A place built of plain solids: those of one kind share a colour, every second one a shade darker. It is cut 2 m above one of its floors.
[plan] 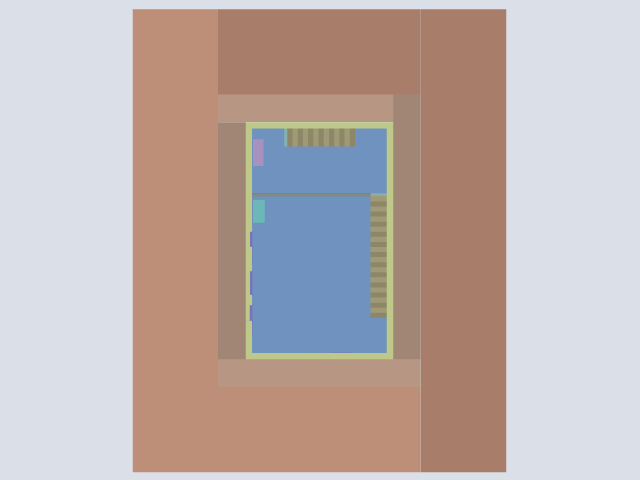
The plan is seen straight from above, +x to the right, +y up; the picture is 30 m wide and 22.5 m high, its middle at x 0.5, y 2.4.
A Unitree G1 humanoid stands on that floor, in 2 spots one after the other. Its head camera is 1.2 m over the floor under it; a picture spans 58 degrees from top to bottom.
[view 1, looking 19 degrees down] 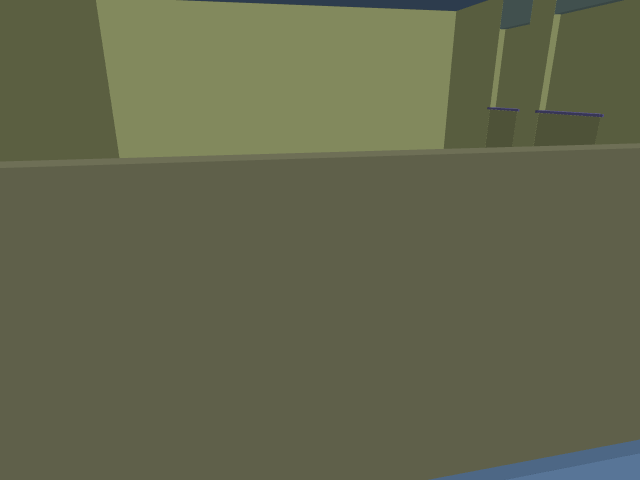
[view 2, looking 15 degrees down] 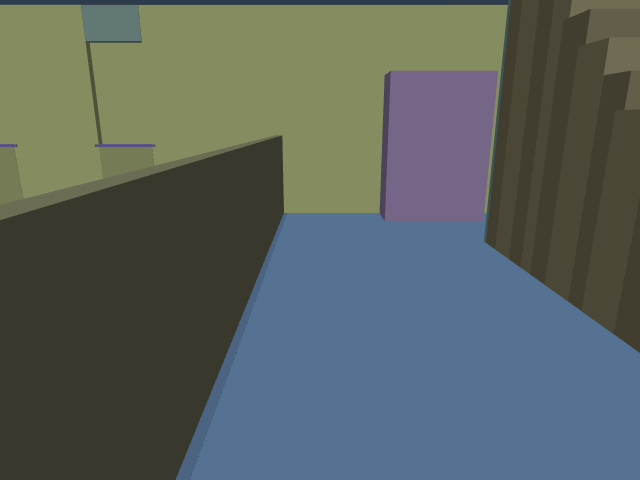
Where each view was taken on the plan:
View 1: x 1.74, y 5.52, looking -102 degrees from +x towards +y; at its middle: guard_gal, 1.06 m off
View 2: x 3.25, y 5.04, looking -180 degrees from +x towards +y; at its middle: floor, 4.64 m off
